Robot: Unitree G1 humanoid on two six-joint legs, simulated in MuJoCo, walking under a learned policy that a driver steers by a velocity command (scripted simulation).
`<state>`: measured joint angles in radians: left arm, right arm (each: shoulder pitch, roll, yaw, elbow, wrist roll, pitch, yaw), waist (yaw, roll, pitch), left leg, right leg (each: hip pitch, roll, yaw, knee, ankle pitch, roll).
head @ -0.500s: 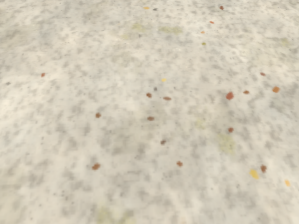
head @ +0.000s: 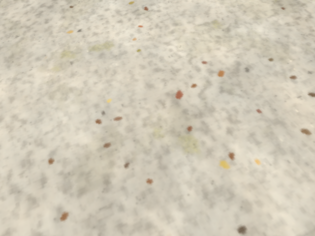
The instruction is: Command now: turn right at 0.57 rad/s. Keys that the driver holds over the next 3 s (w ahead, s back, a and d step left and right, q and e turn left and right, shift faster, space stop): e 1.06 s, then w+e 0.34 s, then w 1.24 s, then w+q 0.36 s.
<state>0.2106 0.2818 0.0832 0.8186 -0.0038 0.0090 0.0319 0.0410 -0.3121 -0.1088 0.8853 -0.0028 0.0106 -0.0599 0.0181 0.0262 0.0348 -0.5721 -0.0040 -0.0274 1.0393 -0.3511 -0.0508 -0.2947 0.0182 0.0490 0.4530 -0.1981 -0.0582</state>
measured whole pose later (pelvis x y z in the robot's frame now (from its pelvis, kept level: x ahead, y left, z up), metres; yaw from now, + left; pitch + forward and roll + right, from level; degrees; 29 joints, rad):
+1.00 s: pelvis +0.00 -0.03 +0.00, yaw -35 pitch +2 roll +2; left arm 0.19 0.31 0.07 0.64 -0.01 0.02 0.03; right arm 0.08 -0.33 -0.09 0.78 0.00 0.01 -0.03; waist 0.01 0.02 0.06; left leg -0.49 0.00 -0.08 0.88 -0.34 -0.08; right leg -0.28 0.07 0.13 0.45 -0.19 -0.06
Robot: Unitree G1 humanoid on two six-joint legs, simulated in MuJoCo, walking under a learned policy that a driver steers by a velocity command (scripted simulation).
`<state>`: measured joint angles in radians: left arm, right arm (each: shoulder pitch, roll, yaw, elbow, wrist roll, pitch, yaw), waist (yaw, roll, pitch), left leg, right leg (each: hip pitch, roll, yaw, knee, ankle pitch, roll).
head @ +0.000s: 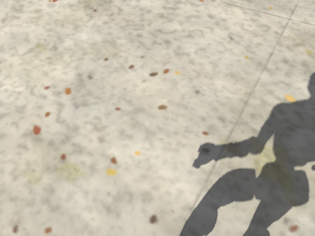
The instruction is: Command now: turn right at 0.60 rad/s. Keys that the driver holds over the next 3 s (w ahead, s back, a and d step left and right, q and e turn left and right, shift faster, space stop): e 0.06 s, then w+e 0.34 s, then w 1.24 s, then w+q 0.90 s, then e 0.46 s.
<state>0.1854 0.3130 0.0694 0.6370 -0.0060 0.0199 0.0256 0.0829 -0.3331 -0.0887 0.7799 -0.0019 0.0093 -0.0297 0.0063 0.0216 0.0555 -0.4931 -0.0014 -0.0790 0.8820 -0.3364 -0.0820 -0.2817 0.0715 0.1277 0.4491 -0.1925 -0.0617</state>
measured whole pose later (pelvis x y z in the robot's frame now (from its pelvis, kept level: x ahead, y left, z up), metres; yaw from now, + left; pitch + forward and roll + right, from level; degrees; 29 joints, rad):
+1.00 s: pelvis +0.33 -0.15 +0.00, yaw -21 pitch +2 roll -2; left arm 0.37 0.28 0.05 0.76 -0.01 -0.08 -0.01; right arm 0.10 -0.30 -0.03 0.71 0.01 -0.08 0.03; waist 0.07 0.05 0.02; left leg -0.69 0.11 -0.02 0.68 0.08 -0.02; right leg 0.01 0.08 -0.02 0.22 -0.25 -0.06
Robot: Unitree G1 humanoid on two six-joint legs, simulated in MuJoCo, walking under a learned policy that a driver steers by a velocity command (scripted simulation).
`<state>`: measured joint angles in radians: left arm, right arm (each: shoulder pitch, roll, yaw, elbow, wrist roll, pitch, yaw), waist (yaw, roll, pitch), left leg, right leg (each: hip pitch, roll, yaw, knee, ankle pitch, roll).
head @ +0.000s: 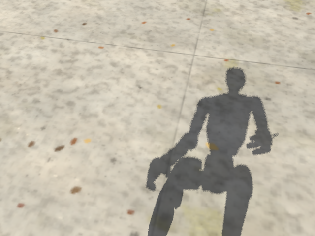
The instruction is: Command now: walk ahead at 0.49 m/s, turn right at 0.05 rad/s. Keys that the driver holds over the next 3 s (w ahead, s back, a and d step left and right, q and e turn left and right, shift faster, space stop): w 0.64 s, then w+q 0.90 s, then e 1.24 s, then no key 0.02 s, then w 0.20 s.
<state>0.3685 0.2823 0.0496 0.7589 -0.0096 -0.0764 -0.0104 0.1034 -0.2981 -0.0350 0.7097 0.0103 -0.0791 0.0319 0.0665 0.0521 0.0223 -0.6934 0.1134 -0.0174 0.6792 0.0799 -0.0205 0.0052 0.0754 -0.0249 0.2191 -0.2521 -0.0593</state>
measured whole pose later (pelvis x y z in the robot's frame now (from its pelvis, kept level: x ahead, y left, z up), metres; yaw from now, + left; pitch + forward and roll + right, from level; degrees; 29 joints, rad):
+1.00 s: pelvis +0.58 -0.01 +0.00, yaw +8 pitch +0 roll -2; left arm 0.31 0.26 0.06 0.84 0.02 -0.10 -0.01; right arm 0.20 -0.30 -0.07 0.75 0.02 -0.03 0.01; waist 0.05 0.05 0.03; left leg -0.69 0.11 -0.08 0.90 -0.05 -0.01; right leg -0.04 0.04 -0.18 0.24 -0.22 -0.04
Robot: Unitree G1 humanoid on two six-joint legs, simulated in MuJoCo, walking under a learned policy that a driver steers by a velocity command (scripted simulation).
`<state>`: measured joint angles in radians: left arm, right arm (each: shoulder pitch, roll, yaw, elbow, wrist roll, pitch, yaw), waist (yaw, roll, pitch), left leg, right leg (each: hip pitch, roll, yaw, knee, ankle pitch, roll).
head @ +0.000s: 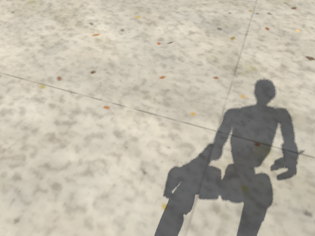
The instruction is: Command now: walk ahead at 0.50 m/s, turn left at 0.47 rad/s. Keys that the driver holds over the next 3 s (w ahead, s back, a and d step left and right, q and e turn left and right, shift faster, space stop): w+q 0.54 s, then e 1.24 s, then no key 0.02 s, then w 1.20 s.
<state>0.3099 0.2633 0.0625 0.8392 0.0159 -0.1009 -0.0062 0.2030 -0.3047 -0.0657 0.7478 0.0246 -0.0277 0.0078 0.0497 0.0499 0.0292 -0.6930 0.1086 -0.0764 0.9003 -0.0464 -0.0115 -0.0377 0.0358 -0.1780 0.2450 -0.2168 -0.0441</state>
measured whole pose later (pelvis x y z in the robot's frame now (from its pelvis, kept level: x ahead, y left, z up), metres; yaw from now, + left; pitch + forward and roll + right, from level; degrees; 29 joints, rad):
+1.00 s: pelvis +0.48 +0.08 -0.01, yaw +13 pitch +2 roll +0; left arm 0.19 0.29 0.07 0.75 -0.01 0.00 0.00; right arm 0.14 -0.29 -0.05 0.66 0.00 0.01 -0.05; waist 0.04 0.00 0.07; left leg -0.47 -0.01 -0.11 0.78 -0.38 -0.07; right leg -0.37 0.09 0.13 0.44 -0.09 -0.04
